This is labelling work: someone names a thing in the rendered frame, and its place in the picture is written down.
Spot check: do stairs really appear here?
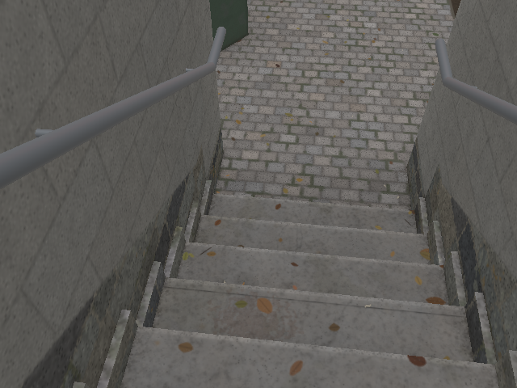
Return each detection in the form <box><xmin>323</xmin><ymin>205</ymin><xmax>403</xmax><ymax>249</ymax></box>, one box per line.
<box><xmin>120</xmin><ymin>193</ymin><xmax>499</xmax><ymax>388</ymax></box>

